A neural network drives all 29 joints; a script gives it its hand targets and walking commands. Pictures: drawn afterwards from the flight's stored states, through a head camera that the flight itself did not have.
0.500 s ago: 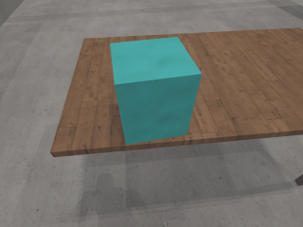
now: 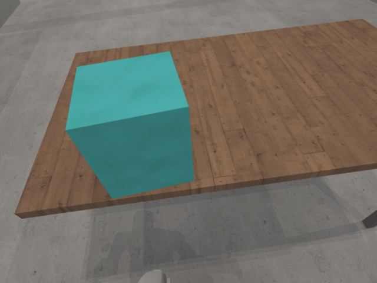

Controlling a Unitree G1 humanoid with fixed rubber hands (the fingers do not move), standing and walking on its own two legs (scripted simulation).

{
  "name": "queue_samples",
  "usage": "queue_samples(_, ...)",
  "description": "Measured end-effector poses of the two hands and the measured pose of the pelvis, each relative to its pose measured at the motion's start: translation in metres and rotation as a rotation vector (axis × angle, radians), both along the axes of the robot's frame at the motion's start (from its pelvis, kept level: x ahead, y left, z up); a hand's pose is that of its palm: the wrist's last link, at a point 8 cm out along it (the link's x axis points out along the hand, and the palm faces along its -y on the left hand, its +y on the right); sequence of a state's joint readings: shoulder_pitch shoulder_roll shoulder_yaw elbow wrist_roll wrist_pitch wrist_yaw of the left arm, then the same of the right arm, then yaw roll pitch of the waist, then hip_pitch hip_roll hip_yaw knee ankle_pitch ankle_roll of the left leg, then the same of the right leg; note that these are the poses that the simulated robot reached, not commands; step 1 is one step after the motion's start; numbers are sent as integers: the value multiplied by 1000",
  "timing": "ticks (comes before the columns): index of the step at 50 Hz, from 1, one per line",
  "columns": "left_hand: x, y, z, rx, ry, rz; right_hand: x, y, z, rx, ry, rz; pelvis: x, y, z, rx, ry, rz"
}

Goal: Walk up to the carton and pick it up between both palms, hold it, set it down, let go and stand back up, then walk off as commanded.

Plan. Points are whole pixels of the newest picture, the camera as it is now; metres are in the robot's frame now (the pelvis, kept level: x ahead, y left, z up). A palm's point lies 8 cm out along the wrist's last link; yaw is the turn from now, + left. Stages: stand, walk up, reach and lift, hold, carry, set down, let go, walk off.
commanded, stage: walk up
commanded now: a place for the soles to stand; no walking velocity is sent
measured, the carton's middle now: (139, 128) +0.45 +0.13 +0.08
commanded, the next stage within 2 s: none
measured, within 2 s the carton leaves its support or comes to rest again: neither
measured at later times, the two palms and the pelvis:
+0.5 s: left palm out of the picture +0.06 +0.42 -0.10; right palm out of the picture -0.01 -0.22 -0.08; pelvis -0.04 +0.11 +0.01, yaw +1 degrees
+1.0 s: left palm out of the picture +0.08 +0.38 -0.08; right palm out of the picture +0.05 -0.24 -0.10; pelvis -0.01 +0.07 +0.01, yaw +0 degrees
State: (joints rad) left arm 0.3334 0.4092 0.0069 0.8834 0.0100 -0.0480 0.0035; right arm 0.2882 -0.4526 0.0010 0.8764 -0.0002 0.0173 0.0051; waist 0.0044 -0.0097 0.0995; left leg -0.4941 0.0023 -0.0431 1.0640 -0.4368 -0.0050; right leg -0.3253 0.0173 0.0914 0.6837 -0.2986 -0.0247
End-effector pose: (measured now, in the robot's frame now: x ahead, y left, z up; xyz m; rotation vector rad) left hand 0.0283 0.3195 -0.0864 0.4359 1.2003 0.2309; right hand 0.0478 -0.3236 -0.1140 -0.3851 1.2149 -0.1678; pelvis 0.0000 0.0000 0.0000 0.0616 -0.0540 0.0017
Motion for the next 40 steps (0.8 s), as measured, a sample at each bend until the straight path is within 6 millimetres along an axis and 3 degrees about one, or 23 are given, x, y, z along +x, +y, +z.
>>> queue_samples(6,-11,13,-2,12,-19,15,3,12,-1,-5,-6,6,-10,11,-2,-15,-14,0)
queue_samples(11,-10,36,-9,0,-54,7,-2,35,0,-14,-20,10,-20,35,-6,-46,-27,1)
queue_samples(15,4,60,-24,-32,-87,-12,-12,59,7,-43,-33,3,-26,62,-12,-84,-35,2)
queue_samples(18,22,76,-33,-57,-114,-34,-30,78,11,-63,-28,-20,-31,83,-14,-90,-49,1)
queue_samples(24,35,96,-15,-67,-91,-65,-56,104,35,-64,27,-54,-35,107,9,-99,-1,9)
queue_samples(30,24,113,-11,-46,-14,-66,-55,112,42,-64,49,-41,-31,113,16,-100,49,8)
queue_samples(40,45,95,0,-19,-97,-64,-32,94,27,-32,-9,-34,-19,93,10,-64,16,6)
